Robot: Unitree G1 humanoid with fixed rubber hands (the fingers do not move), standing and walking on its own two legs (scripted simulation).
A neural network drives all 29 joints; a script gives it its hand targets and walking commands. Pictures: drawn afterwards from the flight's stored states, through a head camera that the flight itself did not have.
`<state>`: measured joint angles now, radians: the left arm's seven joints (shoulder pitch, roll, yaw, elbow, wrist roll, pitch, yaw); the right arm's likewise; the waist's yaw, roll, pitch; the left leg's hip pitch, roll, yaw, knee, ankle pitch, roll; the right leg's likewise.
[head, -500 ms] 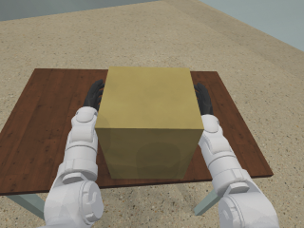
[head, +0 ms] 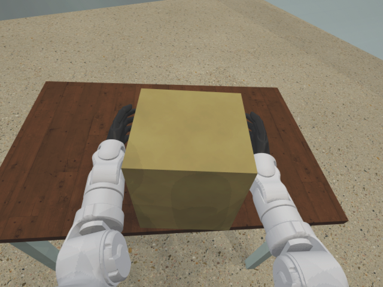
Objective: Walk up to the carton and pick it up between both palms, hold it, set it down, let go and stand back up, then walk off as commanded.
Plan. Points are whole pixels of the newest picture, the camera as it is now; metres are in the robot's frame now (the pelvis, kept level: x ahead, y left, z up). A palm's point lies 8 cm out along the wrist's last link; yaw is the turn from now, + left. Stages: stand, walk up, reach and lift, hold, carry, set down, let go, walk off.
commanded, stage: set down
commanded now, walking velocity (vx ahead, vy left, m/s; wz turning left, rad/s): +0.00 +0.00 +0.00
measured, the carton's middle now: (187, 164) +0.37 +0.02 +0.04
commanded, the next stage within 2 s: none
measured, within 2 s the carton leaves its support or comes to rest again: rests again in 1.12 s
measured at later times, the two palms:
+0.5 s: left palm (121, 141) +0.41 +0.16 +0.07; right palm (260, 153) +0.38 -0.14 +0.08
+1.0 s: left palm (117, 148) +0.41 +0.17 +0.05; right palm (254, 155) +0.38 -0.13 +0.07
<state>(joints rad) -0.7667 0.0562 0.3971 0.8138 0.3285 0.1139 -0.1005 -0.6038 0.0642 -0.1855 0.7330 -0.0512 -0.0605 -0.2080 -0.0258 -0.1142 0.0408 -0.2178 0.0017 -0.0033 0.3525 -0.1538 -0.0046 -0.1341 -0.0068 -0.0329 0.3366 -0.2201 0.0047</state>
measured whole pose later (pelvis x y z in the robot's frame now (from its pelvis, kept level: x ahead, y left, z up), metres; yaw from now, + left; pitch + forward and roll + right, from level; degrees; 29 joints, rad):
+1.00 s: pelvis +0.00 +0.00 +0.00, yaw +0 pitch +2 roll +0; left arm -0.77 0.07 0.46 0.95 0.32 -0.03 -0.09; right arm -0.62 0.10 -0.29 0.85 -0.16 -0.18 -0.17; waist -0.03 -0.11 0.05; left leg -0.24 0.00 0.00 0.35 -0.15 0.00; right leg -0.16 -0.01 -0.03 0.34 -0.22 0.00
